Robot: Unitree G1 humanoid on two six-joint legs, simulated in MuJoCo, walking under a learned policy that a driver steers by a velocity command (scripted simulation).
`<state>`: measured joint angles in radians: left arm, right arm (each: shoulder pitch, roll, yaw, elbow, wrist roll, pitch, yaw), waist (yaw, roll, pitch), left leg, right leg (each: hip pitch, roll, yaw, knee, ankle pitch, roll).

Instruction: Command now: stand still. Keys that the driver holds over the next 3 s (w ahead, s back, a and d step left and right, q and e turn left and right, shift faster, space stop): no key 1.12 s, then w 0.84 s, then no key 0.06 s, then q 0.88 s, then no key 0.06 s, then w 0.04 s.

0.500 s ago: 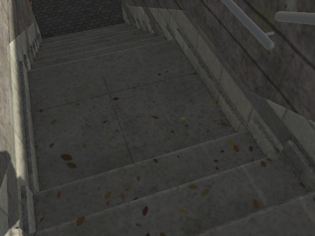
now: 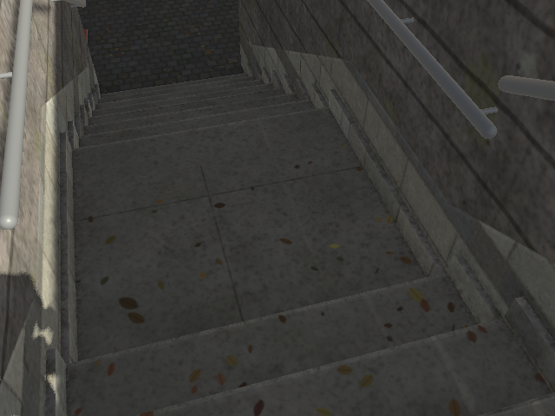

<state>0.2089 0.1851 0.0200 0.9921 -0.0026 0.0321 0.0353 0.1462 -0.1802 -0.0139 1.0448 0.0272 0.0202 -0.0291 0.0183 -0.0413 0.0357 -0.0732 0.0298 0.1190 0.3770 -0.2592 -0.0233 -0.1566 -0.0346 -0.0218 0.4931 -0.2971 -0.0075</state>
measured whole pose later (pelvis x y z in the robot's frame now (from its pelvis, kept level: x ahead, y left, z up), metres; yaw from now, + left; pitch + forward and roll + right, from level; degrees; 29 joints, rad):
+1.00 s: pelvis -0.04 +0.00 +0.00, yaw +1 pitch -1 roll +1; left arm 0.25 0.16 -0.01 1.14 0.00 0.03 0.02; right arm 0.37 -0.07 0.04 1.21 0.00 -0.01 -0.02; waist 0.01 -0.04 -0.01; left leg -0.18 0.04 0.09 0.41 -0.21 -0.02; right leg -0.23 -0.02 -0.04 0.46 -0.22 -0.02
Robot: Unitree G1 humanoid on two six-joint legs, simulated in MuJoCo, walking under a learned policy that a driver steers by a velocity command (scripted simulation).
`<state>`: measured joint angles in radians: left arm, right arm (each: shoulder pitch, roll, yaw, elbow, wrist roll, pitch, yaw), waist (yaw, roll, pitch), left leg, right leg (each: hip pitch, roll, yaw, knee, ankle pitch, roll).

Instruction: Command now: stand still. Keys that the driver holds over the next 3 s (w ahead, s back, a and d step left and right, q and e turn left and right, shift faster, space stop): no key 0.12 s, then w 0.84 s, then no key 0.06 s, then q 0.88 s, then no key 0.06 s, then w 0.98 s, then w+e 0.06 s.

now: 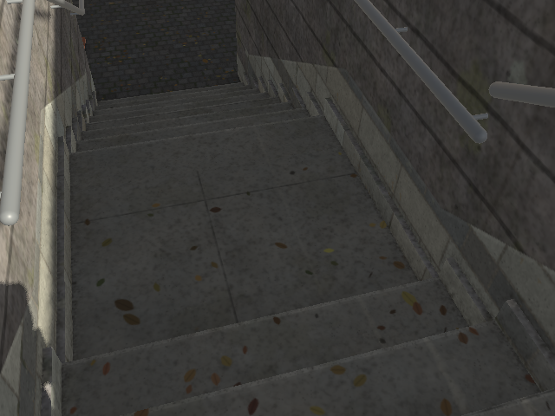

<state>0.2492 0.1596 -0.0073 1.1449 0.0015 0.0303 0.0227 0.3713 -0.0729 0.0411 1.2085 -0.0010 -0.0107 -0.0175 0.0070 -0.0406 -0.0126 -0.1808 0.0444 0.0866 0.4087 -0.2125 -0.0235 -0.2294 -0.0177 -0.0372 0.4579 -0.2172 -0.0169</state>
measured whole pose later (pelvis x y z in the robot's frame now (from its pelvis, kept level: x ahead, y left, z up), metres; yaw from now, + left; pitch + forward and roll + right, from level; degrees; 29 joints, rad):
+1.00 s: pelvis +0.35 -0.08 -0.20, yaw -1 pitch +0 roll -1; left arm 0.42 0.17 0.04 1.14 0.03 -0.07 0.01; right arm 0.21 -0.23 -0.06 0.98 -0.07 -0.01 -0.01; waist 0.00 0.05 0.04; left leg -0.69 0.06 -0.05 1.25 -0.26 0.03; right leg -0.33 0.04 -0.11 0.73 -0.40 -0.08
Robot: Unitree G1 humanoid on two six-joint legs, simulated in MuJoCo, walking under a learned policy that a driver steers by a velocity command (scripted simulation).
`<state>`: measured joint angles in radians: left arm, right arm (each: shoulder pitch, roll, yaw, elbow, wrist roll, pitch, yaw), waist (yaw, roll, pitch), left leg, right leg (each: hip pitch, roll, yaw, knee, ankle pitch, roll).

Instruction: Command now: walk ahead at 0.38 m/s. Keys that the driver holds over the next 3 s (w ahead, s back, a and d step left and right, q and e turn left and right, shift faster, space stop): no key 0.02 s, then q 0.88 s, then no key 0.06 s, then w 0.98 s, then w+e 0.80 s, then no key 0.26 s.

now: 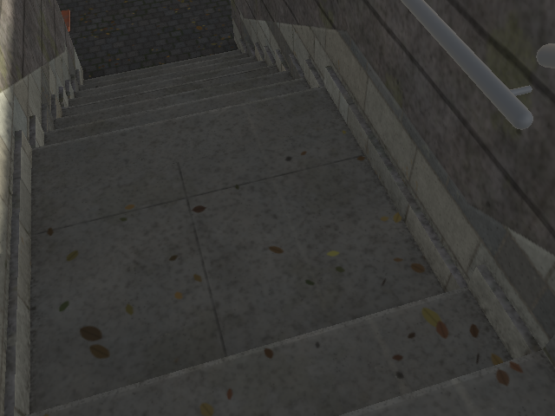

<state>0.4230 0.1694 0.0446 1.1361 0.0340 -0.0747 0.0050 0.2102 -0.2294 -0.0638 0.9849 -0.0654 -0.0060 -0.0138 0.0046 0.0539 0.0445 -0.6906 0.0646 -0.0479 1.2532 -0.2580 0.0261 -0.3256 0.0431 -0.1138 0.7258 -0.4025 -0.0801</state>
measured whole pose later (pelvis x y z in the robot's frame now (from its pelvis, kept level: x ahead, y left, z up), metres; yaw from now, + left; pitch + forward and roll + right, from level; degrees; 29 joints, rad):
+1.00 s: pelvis +0.35 +0.05 -0.15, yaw +28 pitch +7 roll +0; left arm 0.31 0.24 0.03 0.77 0.07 -0.06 -0.03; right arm 0.25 -0.29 -0.02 0.72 -0.09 -0.04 0.02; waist 0.05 0.04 -0.09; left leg -0.88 -0.07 -0.10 1.59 -0.30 -0.09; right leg -0.40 0.01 -0.10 0.59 -0.32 -0.08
